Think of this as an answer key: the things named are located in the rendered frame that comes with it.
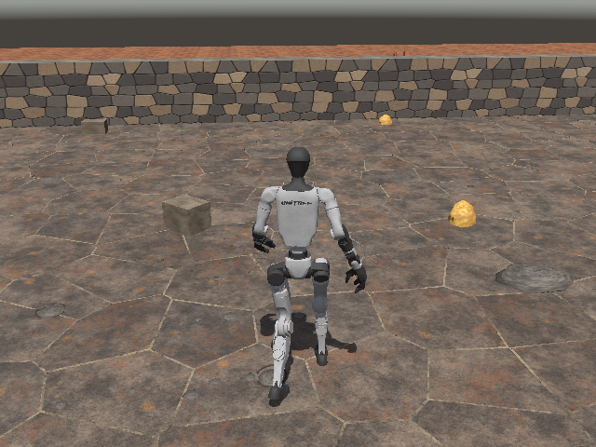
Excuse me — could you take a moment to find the robot right hand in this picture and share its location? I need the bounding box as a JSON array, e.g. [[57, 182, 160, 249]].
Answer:
[[345, 265, 367, 293]]

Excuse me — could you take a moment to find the robot right upper arm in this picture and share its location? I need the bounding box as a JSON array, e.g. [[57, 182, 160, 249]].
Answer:
[[317, 187, 345, 240]]

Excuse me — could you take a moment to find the robot left forearm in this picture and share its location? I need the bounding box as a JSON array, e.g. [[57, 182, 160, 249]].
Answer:
[[252, 222, 265, 245]]

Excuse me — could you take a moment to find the robot right forearm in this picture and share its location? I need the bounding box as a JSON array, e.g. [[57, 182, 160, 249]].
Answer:
[[338, 224, 362, 270]]

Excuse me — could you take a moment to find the robot left hand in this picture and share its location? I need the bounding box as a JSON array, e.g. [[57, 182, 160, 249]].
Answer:
[[254, 237, 276, 253]]

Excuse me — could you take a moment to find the robot left upper arm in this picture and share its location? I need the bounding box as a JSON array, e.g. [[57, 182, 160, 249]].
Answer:
[[253, 186, 279, 236]]

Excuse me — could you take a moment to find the robot thigh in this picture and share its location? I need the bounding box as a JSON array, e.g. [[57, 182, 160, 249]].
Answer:
[[311, 258, 330, 314], [267, 262, 293, 336]]

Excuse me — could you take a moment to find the robot right thigh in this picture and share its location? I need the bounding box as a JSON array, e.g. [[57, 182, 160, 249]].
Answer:
[[311, 258, 330, 314]]

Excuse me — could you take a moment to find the robot left thigh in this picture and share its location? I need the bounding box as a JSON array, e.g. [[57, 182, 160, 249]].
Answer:
[[267, 262, 293, 336]]

